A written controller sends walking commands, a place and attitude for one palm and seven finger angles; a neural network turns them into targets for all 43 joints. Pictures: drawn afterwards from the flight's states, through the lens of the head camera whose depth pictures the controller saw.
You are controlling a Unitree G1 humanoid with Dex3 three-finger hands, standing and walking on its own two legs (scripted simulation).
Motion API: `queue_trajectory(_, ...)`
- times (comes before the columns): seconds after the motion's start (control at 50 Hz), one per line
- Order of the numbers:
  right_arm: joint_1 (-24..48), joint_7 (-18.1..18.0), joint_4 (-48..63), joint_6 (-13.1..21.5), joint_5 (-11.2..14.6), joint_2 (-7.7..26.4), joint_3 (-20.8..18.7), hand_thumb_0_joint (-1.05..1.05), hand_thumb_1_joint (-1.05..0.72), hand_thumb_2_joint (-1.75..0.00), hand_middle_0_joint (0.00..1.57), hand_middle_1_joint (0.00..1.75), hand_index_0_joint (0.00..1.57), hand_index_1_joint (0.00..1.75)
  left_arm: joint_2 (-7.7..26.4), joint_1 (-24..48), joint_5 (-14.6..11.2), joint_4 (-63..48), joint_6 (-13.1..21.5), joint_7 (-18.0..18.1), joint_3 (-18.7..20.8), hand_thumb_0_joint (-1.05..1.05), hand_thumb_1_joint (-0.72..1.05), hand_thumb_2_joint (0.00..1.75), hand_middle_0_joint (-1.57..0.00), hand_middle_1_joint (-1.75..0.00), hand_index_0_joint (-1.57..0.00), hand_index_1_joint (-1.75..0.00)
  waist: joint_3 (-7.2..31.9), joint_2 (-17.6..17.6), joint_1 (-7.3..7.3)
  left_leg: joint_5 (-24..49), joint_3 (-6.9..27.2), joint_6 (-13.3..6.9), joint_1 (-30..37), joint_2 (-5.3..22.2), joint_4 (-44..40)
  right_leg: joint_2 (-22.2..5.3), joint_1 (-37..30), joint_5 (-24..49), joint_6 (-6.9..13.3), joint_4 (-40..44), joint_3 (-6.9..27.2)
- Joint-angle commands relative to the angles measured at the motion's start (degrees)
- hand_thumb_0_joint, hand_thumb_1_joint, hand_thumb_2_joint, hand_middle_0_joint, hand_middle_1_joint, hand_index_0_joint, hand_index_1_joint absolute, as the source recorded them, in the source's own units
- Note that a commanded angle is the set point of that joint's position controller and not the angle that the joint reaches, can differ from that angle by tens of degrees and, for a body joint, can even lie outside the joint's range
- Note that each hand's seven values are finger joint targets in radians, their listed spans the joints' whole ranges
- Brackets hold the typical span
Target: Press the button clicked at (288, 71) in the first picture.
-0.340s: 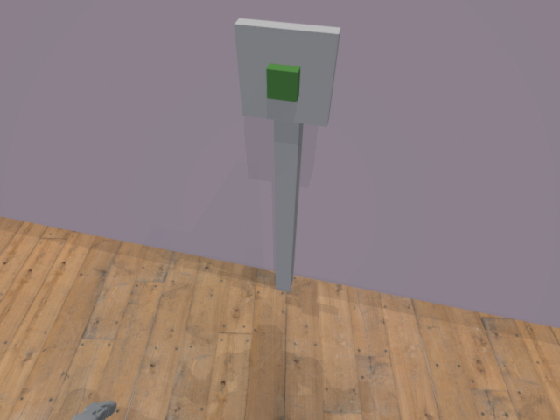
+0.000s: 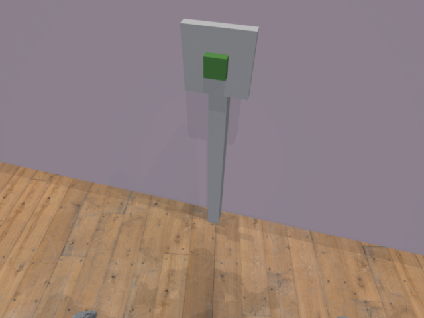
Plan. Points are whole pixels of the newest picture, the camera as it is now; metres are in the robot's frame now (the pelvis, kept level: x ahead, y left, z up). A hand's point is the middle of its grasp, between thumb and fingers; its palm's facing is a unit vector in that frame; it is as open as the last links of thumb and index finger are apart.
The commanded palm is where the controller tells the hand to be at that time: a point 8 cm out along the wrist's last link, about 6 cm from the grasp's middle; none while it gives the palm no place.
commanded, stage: stand and wait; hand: left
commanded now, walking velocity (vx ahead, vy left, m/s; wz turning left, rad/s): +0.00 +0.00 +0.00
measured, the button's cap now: (216, 66) +0.68 +0.04 +0.14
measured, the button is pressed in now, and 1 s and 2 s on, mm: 0 0 0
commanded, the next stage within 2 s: look at it before walking up in 0.48 s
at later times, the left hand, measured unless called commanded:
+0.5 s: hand out of the picture +0.06 +0.24 -0.15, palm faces -0.02 -0.95 -0.33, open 7.4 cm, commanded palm none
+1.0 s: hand out of the picture +0.04 +0.23 -0.15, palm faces -0.01 -0.95 -0.32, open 7.4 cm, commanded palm none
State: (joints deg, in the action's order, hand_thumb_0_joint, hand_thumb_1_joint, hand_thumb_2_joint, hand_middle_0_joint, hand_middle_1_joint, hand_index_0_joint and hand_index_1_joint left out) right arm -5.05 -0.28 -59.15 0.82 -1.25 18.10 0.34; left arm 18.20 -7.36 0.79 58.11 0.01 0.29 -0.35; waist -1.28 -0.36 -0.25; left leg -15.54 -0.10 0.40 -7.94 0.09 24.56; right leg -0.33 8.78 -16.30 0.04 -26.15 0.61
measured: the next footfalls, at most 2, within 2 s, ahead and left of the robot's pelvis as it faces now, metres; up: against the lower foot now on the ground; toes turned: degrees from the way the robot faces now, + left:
none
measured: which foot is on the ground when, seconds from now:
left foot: down 0.00-1.00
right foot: down 0.00-1.00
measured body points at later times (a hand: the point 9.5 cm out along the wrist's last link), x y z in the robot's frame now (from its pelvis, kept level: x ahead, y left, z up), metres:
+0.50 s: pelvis -0.01 +0.00 +0.00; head -0.01 -0.01 +0.45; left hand +0.06 +0.29 -0.13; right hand +0.06 -0.29 -0.13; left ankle -0.03 +0.12 -0.74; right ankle -0.02 -0.12 -0.74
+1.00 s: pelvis -0.02 -0.01 +0.01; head -0.01 -0.01 +0.46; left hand +0.05 +0.28 -0.13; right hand +0.05 -0.29 -0.13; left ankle -0.03 +0.12 -0.74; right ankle -0.02 -0.12 -0.74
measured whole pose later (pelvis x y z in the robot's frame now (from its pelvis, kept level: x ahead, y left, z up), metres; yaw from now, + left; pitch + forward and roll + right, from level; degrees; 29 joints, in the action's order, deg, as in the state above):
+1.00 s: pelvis -0.02 -0.01 +0.01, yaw +0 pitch -2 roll +0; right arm -7.8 -0.3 -64.8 0.9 -0.9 17.8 0.4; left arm 17.8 -8.7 0.8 62.8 0.3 0.3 0.2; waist -1.9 -0.2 -0.1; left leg -11.4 0.1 1.0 -7.0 0.7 19.8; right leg 0.3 7.6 -12.0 0.4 -21.1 0.3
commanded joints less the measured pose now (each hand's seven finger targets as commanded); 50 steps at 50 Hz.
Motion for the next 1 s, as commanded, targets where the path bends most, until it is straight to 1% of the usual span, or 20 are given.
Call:
queue_trajectory(0.0, 2.04, -1.08, 3.11, 1.05, 0.34, 11.41, -2.71, 0.00, -0.90, -0.90, 0.20, 0.30, 0.20, 0.30, 11.96, 1.73, -0.24, -3.08, 1.31, 0.56, 2.73, 0.00, 0.90, 0.90, -0.20, -0.30, -0.20, -0.30, 4.93, 0.16, 0.17, 16.90, 3.92, -2.14, 1.86, 6.02, -2.83, -6.56, -1.44, 18.79, 1.95, 3.77, 4.71)
queue_trajectory(0.06, 1.67, -1.06, 2.54, 1.00, 0.42, 11.25, -2.66, 0.00, -0.90, -0.90, 0.20, 0.30, 0.20, 0.30, 12.05, 1.68, -0.24, -2.50, 1.35, 0.56, 2.74, 0.00, 0.90, 0.90, -0.20, -0.30, -0.20, -0.30, 4.64, 0.63, 0.17, 16.05, 4.05, -2.02, 1.47, 5.98, -3.23, -6.62, -1.84, 18.21, 1.94, 4.40, 4.89)
queue_trajectory(0.1, 1.51, -1.08, 1.90, 1.03, 0.47, 11.25, -2.56, 0.00, -0.90, -0.90, 0.20, 0.30, 0.20, 0.30, 11.98, 1.47, -0.30, -1.91, 1.41, 0.55, 2.74, 0.00, 0.90, 0.90, -0.20, -0.30, -0.20, -0.30, 4.96, 0.28, 0.19, 16.07, 4.15, -1.95, 1.74, 6.10, -3.62, -6.83, -2.37, 18.52, 1.99, 4.74, 4.85)
queue_trajectory(0.26, 0.78, -1.00, 0.09, 0.91, 0.57, 11.28, -2.33, 0.00, -0.90, -0.90, 0.20, 0.30, 0.20, 0.30, 11.85, 1.37, -0.36, -0.37, 1.44, 0.49, 2.61, 0.00, 0.90, 0.90, -0.20, -0.30, -0.20, -0.30, 3.17, 0.04, 0.11, 13.23, 4.61, -1.73, 1.05, 6.14, -5.08, -6.70, -1.77, 14.99, 1.84, 6.51, 5.17)
queue_trajectory(0.32, 0.60, -0.99, -0.49, 1.01, 0.57, 11.38, -2.28, 0.00, -0.90, -0.90, 0.20, 0.30, 0.20, 0.30, 11.74, 1.15, -0.38, 0.17, 1.44, 0.45, 2.54, 0.00, 0.90, 0.90, -0.20, -0.30, -0.20, -0.30, 3.45, 0.58, 0.05, 13.09, 4.54, -1.66, 1.48, 6.36, -5.64, -6.71, -1.91, 14.39, 1.76, 6.87, 5.14)
queue_trajectory(0.34, 0.42, -1.01, -0.53, 0.97, 0.62, 11.20, -2.24, 0.00, -0.90, -0.90, 0.20, 0.30, 0.20, 0.30, 11.66, 1.22, -0.32, 0.11, 1.40, 0.48, 2.61, 0.00, 0.90, 0.90, -0.20, -0.30, -0.20, -0.30, 3.00, -0.11, 0.08, 12.98, 4.81, -1.72, 1.33, 6.36, -5.82, -6.47, -1.72, 13.85, 1.66, 6.89, 5.01)
queue_trajectory(0.36, 0.25, -1.00, -0.77, 1.04, 0.59, 11.26, -2.24, 0.00, -0.90, -0.90, 0.20, 0.30, 0.20, 0.30, 11.54, 1.05, -0.33, 0.26, 1.41, 0.48, 2.58, 0.00, 0.90, 0.90, -0.20, -0.30, -0.20, -0.30, 3.52, 0.30, 0.00, 12.85, 4.71, -1.73, 1.34, 6.44, -5.93, -6.66, -2.03, 13.53, 1.65, 7.02, 5.06)
queue_trajectory(0.44, -0.04, -0.98, -1.09, 0.99, 0.62, 11.10, -2.21, 0.00, -0.90, -0.90, 0.20, 0.30, 0.20, 0.30, 11.64, 1.19, -0.30, 0.51, 1.44, 0.46, 2.53, 0.00, 0.90, 0.90, -0.20, -0.30, -0.20, -0.30, 2.83, -0.07, 0.09, 12.33, 4.80, -1.58, 1.17, 6.37, -6.20, -6.53, -1.56, 12.88, 1.59, 7.48, 5.09)
queue_trajectory(0.46, 0.03, -0.95, -1.26, 1.02, 0.59, 11.18, -2.20, 0.00, -0.90, -0.90, 0.20, 0.30, 0.20, 0.30, 11.49, 1.18, -0.31, 0.63, 1.41, 0.48, 2.48, 0.00, 0.90, 0.90, -0.20, -0.30, -0.20, -0.30, 2.64, 0.38, 0.05, 11.70, 4.80, -1.60, 0.96, 6.42, -6.52, -6.55, -1.35, 11.95, 1.55, 7.67, 5.24)
queue_trajectory(0.48, 0.21, -0.93, -1.34, 1.01, 0.57, 11.05, -2.19, 0.00, -0.90, -0.90, 0.20, 0.30, 0.20, 0.30, 11.45, 1.08, -0.28, 0.67, 1.41, 0.47, 2.47, 0.00, 0.90, 0.90, -0.20, -0.30, -0.20, -0.30, 2.03, -0.09, 0.00, 11.29, 4.82, -1.59, 0.94, 6.33, -6.64, -6.55, -0.85, 11.47, 1.52, 7.96, 5.36)
queue_trajectory(0.5, 0.13, -0.92, -1.46, 1.03, 0.54, 11.07, -2.22, 0.00, -0.90, -0.90, 0.20, 0.30, 0.20, 0.30, 11.38, 1.09, -0.26, 0.67, 1.43, 0.46, 2.44, 0.00, 0.90, 0.90, -0.20, -0.30, -0.20, -0.30, 1.99, 0.27, 0.06, 11.46, 4.82, -1.56, 0.87, 6.34, -6.64, -6.52, -0.79, 11.53, 1.57, 8.05, 5.51)
queue_trajectory(0.54, -0.23, -0.93, -1.46, 1.03, 0.59, 11.00, -2.15, 0.00, -0.90, -0.90, 0.20, 0.30, 0.20, 0.30, 11.44, 0.98, -0.24, 0.67, 1.48, 0.49, 2.51, 0.00, 0.90, 0.90, -0.20, -0.30, -0.20, -0.30, 2.50, -0.38, 0.04, 12.15, 4.88, -1.56, 1.14, 6.42, -6.51, -6.54, -1.21, 12.29, 1.52, 7.96, 5.28)
queue_trajectory(0.62, -0.24, -0.90, -1.80, 1.13, 0.52, 10.91, -2.12, 0.00, -0.90, -0.90, 0.20, 0.30, 0.20, 0.30, 11.13, 0.96, -0.23, 0.80, 1.45, 0.45, 2.47, 0.00, 0.90, 0.90, -0.20, -0.30, -0.20, -0.30, 1.94, 0.59, 0.01, 11.15, 4.98, -1.51, 0.71, 6.39, -7.12, -6.50, -0.82, 10.80, 1.45, 8.38, 5.45)
queue_trajectory(0.66, -0.42, -0.93, -1.82, 1.12, 0.54, 10.85, -2.10, 0.00, -0.90, -0.90, 0.20, 0.30, 0.20, 0.30, 11.18, 1.03, -0.21, 0.86, 1.48, 0.49, 2.49, 0.00, 0.90, 0.90, -0.20, -0.30, -0.20, -0.30, 1.97, -0.05, 0.06, 11.70, 4.94, -1.49, 0.73, 6.45, -7.02, -6.48, -0.93, 11.44, 1.47, 8.39, 5.48)
queue_trajectory(0.76, -0.30, -0.94, -1.94, 1.18, 0.57, 10.79, -2.10, 0.00, -0.90, -0.90, 0.20, 0.30, 0.20, 0.30, 10.93, 0.66, -0.20, 1.02, 1.43, 0.49, 2.46, 0.00, 0.90, 0.90, -0.20, -0.30, -0.20, -0.30, 2.23, 0.97, -0.01, 11.80, 5.10, -1.53, 1.11, 6.51, -7.22, -6.35, -0.79, 10.94, 1.33, 8.46, 5.34)
queue_trajectory(0.8, -0.57, -0.93, -1.99, 1.17, 0.56, 10.72, -2.02, 0.00, -0.90, -0.90, 0.20, 0.30, 0.20, 0.30, 10.87, 0.64, -0.19, 1.03, 1.44, 0.45, 2.50, 0.00, 0.90, 0.90, -0.20, -0.30, -0.20, -0.30, 2.13, 1.00, 0.00, 11.42, 5.12, -1.48, 0.83, 6.50, -7.38, -6.40, -0.98, 10.63, 1.35, 8.67, 5.39)
queue_trajectory(0.84, -0.70, -0.93, -1.96, 1.10, 0.58, 10.67, -2.04, 0.00, -0.90, -0.90, 0.20, 0.30, 0.20, 0.30, 10.85, 0.51, -0.16, 1.03, 1.47, 0.46, 2.50, 0.00, 0.90, 0.90, -0.20, -0.30, -0.20, -0.30, 2.34, 0.27, 0.05, 11.68, 5.18, -1.48, 1.22, 6.49, -7.18, -6.30, -0.82, 10.84, 1.30, 8.66, 5.24)
queue_trajectory(0.92, -0.83, -0.95, -2.13, 1.16, 0.56, 10.76, -1.97, 0.00, -0.90, -0.90, 0.20, 0.30, 0.20, 0.30, 10.78, 0.47, -0.20, 1.20, 1.43, 0.43, 2.51, 0.00, 0.90, 0.90, -0.20, -0.30, -0.20, -0.30, 2.11, 0.76, 0.08, 11.26, 5.14, -1.42, 0.93, 6.50, -7.57, -6.32, -0.86, 10.20, 1.29, 8.87, 5.33)
queue_trajectory(0.96, -0.89, -0.96, -2.12, 1.12, 0.58, 10.63, -2.00, 0.00, -0.90, -0.90, 0.20, 0.30, 0.20, 0.30, 10.66, 0.29, -0.16, 1.37, 1.42, 0.46, 2.52, 0.00, 0.90, 0.90, -0.20, -0.30, -0.20, -0.30, 1.93, 0.35, 0.03, 11.24, 5.19, -1.49, 0.97, 6.54, -7.53, -6.29, -0.56, 10.07, 1.23, 8.85, 5.20)
queue_trajectory(0.98, -0.87, -0.96, -2.21, 1.16, 0.59, 10.74, -1.99, 0.00, -0.90, -0.90, 0.20, 0.30, 0.20, 0.30, 10.72, 0.11, -0.19, 1.38, 1.44, 0.46, 2.49, 0.00, 0.90, 0.90, -0.20, -0.30, -0.20, -0.30, 2.25, 0.96, 0.01, 11.55, 5.13, -1.45, 1.19, 6.53, -7.47, -6.33, -0.80, 10.42, 1.23, 8.80, 5.23)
